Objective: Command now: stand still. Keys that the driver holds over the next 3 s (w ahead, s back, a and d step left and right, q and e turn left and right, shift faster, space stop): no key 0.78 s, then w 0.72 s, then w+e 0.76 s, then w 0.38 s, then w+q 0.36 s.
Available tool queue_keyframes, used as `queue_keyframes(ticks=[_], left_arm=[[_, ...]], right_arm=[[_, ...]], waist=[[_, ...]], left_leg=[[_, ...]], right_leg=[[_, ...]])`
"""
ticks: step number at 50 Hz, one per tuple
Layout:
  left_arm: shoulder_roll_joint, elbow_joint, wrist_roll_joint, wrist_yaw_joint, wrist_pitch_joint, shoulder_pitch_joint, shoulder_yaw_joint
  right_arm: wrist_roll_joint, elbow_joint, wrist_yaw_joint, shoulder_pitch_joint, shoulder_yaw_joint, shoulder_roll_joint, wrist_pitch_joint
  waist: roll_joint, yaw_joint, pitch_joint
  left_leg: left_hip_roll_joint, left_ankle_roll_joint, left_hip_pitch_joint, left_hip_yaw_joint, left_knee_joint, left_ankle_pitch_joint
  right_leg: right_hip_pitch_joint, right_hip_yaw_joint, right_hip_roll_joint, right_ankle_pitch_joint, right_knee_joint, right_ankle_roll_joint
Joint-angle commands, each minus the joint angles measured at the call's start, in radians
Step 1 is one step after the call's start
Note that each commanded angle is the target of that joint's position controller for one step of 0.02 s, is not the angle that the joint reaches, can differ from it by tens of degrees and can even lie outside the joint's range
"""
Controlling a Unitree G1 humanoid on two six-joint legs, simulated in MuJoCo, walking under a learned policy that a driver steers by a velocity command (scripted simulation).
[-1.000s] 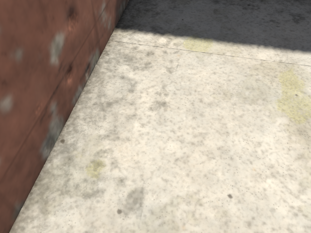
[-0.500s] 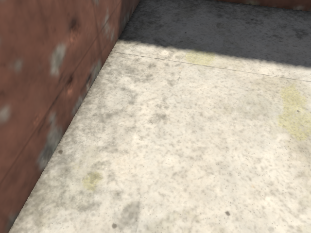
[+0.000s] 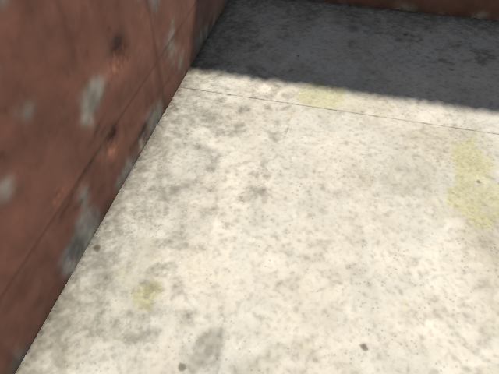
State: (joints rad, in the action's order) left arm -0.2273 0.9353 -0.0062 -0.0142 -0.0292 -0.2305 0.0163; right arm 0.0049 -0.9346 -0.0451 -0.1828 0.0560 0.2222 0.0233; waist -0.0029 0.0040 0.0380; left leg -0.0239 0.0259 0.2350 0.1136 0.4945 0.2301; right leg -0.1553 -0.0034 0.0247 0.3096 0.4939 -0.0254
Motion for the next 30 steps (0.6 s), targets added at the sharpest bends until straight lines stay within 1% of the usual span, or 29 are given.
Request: queue_keyframes(ticks=[1, 8, 15, 30], left_arm=[[-0.108, -0.02, 0.001, -0.004, -0.009, -0.018, 0.021], [-0.105, 0.021, 0.002, -0.006, -0.006, -0.037, 0.016], [-0.1, 0.052, 0.002, -0.007, -0.003, -0.059, 0.012], [-0.085, 0.091, 0.004, -0.006, 0.001, -0.105, 0.003]], right_arm=[[-0.001, 0.012, -0.005, 0.004, 0.02, 0.105, -0.011], [-0.002, -0.054, -0.008, -0.004, 0.014, 0.105, -0.013], [-0.003, -0.103, -0.01, -0.015, 0.006, 0.102, -0.015], [-0.005, -0.158, -0.013, -0.039, -0.009, 0.094, -0.015]], waist=[[0.003, 0.0, -0.017], [0.006, 0.0, -0.008], [0.007, 0.0, -0.002], [0.006, 0.001, 0.005]], left_leg=[[0.037, -0.028, -0.082, 0.028, -0.052, -0.192], [0.035, -0.023, -0.076, 0.018, -0.066, -0.181], [0.035, -0.02, -0.069, 0.01, -0.075, -0.176], [0.036, -0.017, -0.055, -0.002, -0.083, -0.17]], right_leg=[[-0.09, 0.069, -0.066, -0.105, -0.129, -0.016], [-0.079, 0.069, -0.063, -0.114, -0.144, -0.021], [-0.071, 0.068, -0.061, -0.129, -0.151, -0.023], [-0.059, 0.066, -0.055, -0.16, -0.155, -0.025]])
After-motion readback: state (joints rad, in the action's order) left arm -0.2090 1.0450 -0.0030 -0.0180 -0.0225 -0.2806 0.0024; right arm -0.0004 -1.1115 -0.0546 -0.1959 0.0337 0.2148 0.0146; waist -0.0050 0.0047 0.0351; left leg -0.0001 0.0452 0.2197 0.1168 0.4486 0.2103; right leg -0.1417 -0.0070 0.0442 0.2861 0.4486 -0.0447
